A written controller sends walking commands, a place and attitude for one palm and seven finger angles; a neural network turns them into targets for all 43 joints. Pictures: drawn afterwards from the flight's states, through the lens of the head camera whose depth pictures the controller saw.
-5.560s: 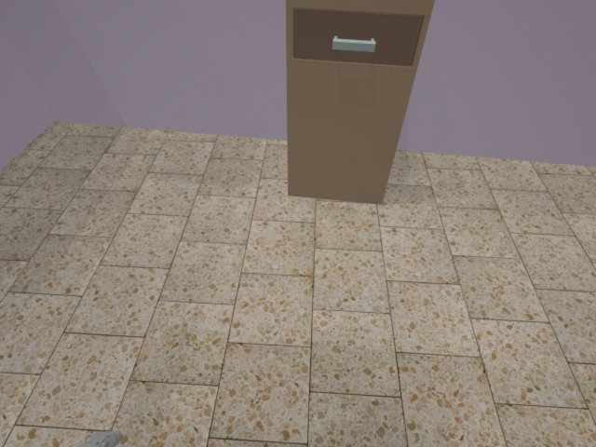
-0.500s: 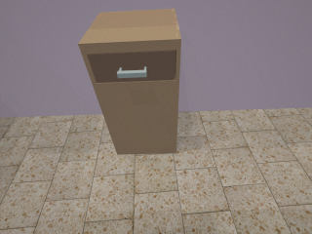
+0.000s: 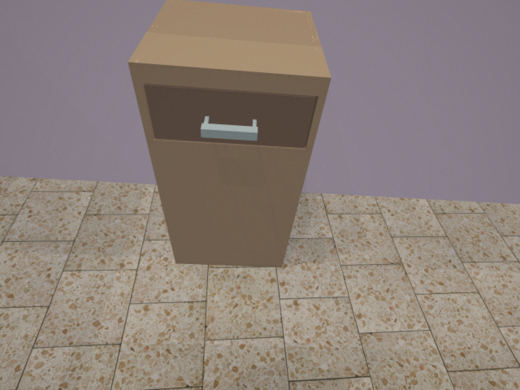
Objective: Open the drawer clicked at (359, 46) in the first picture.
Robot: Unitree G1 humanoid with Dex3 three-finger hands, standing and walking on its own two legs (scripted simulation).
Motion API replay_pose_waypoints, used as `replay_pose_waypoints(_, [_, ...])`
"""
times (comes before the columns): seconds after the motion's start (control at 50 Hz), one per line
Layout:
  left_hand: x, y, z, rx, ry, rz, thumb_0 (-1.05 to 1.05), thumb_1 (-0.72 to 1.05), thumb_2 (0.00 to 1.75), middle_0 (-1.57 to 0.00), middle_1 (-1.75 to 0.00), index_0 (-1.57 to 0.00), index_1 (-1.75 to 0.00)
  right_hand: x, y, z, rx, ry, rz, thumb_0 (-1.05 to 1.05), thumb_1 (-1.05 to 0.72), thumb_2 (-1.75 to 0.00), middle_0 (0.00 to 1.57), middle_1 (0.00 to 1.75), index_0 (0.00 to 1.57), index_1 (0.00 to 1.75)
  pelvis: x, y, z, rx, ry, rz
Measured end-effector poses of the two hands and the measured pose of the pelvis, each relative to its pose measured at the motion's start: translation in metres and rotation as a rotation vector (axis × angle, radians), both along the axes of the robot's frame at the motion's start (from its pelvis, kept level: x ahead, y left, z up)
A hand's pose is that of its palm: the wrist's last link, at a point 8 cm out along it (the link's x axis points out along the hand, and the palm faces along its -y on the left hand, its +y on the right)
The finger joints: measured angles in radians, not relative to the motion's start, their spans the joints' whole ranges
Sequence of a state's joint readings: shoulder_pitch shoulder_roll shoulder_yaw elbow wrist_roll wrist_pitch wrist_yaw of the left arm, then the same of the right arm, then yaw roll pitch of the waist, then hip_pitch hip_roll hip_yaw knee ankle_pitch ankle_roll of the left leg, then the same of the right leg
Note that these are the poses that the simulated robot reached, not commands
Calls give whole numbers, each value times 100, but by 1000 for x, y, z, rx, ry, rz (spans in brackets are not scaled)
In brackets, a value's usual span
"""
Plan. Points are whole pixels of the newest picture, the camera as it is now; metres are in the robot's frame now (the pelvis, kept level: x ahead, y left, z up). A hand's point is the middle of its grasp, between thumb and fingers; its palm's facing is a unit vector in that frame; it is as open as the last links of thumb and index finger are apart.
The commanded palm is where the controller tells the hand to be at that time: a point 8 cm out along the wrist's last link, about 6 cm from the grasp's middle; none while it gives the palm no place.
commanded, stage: take the last steps up to it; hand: left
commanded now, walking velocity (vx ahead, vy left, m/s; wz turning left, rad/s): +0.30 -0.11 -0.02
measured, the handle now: (230, 126) +0.71 +0.13 -0.01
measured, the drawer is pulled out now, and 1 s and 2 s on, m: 0.00 0.00 0.00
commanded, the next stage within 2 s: come to a stop and stand still in 0.38 s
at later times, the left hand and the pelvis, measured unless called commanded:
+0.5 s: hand (224, 326) +0.27 +0.08 -0.17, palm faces -0.03 -0.98 -0.21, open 7.4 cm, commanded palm none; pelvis +0.17 -0.09 -0.01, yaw +0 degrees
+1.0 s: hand (186, 376) +0.18 +0.14 -0.18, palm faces +0.08 -0.96 -0.26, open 7.4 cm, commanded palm none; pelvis +0.16 -0.05 -0.01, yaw +0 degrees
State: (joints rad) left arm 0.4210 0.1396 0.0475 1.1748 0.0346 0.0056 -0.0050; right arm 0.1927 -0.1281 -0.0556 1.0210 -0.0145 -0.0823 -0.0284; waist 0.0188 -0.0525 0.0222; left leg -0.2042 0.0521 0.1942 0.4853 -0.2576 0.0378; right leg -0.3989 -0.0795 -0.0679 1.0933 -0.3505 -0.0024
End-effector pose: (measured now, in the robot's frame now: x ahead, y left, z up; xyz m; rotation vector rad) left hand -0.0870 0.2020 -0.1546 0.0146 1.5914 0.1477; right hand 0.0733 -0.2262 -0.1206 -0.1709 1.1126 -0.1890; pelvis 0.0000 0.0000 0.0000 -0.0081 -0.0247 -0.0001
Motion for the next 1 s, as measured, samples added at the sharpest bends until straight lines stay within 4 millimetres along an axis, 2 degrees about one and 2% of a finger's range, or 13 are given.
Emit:
replay_pose_waypoints(0.1, [106, 27, 7, 65, -209, -42, 1, 92, 90, -20, -30, -19, -30, -16, -6, 1, -6, 101, -29, -2, -95, -89, 20, 30, 20, 30, 28, -1, 7, 4, 4, -1])
replay_pose_waypoints(0.2, [199, 28, 18, 99, -343, -94, 1, 92, 90, -19, -29, -19, -30, -44, -6, -7, 40, 250, -82, -1, -93, -89, 20, 30, 20, 30, 60, -12, 7, 14, 5, -3])
replay_pose_waypoints(0.32, [294, -5, 24, 113, -402, -196, 1, 92, 90, -19, -29, -19, -30, -66, -11, -21, 120, 420, -168, 0, -91, -89, 20, 30, 20, 30, 104, -39, -1, 29, 13, -18])
replay_pose_waypoints(0.38, [335, -30, 19, 122, -433, -231, 1, 92, 90, -19, -29, -19, -30, -66, -23, -32, 158, 498, -197, 0, -91, -89, 20, 30, 20, 30, 131, -60, -13, 39, 18, -17])
replay_pose_waypoints(0.42, [351, -46, 14, 128, -456, -228, 1, 91, 90, -20, -30, -19, -30, -57, -35, -40, 174, 538, -194, 0, -91, -89, 20, 30, 20, 30, 145, -73, -20, 33, 14, -15])
replay_pose_waypoints(0.5, [349, -71, 17, 115, -427, -177, 0, 91, 90, -20, -30, -20, -30, -4, -65, -41, 152, 490, -153, 1, -91, -89, 20, 30, 20, 30, 165, -89, -12, 23, 1, -1])
replay_pose_waypoints(0.6, [344, -73, 28, 166, -390, -115, -2, 96, 90, -20, -30, -20, -30, 87, -95, -36, 99, 322, -80, 0, -91, -90, 19, 30, 19, 30, 185, -101, -1, 17, 13, 6])
replay_pose_waypoints(0.68, [334, -74, 28, 172, -340, -102, -1, 95, 90, -20, -30, -20, -30, 148, -103, -35, 85, 210, -41, 0, -91, -90, 19, 30, 19, 30, 192, -102, 0, 18, 13, -2])
replay_pose_waypoints(0.74, [323, -72, 27, 174, -313, -76, -1, 94, 90, -20, -30, -20, -30, 183, -103, -32, 78, 150, -3, 0, -91, -90, 19, 30, 19, 30, 193, -99, -1, 21, 10, 0])
replay_pose_waypoints(0.8, [309, -67, 25, 175, -289, -52, 0, 93, 90, -20, -30, -20, -30, 207, -99, -27, 69, 103, 31, 0, -91, -90, 19, 30, 19, 30, 189, -94, -1, 28, 9, 4])
replay_pose_waypoints(0.86, [293, -58, 22, 172, -265, -35, 0, 92, 90, -20, -30, -20, -30, 219, -91, -21, 58, 71, 57, 0, -91, -90, 19, 30, 19, 30, 183, -87, 0, 34, 14, 10])
replay_pose_waypoints(0.92, [278, -45, 18, 170, -246, -30, 1, 91, 90, -20, -30, -20, -30, 221, -81, -15, 45, 47, 77, 0, -91, -90, 19, 30, 19, 30, 176, -77, -1, 34, 21, 11])
replay_pose_waypoints(1.0, [258, -19, 13, 177, -253, -54, 1, 91, 90, -20, -30, -20, -30, 214, -62, -11, 30, -39, 62, 0, -91, -90, 19, 30, 19, 30, 165, -51, -8, 22, 20, 3])
